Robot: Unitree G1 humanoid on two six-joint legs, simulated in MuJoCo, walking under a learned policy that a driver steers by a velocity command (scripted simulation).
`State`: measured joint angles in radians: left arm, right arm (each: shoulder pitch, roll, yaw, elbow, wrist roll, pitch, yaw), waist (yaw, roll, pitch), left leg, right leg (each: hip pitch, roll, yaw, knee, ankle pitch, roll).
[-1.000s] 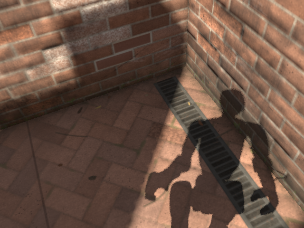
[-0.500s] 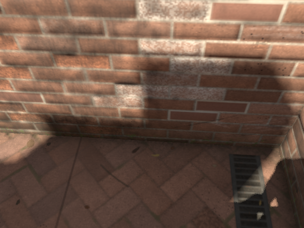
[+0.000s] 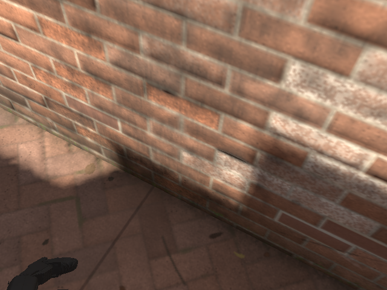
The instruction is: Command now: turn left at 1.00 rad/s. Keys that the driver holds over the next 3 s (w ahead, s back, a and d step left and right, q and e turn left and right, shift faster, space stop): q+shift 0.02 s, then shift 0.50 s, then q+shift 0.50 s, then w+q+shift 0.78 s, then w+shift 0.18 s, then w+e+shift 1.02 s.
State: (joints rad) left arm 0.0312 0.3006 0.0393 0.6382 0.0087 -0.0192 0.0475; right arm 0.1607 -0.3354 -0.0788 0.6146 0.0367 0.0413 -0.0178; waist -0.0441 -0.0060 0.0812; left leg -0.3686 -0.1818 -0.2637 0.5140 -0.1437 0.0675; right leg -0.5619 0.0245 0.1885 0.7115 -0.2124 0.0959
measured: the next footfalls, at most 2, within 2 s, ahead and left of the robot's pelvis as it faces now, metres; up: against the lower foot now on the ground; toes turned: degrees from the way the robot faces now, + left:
right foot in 0.08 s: +0.16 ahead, -0.16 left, +0.00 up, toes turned +14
left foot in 0.40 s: +0.05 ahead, +0.11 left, +0.00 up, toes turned +8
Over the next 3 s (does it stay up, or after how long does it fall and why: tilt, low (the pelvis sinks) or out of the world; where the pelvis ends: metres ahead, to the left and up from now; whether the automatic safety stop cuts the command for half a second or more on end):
stays up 0.66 1.51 0.00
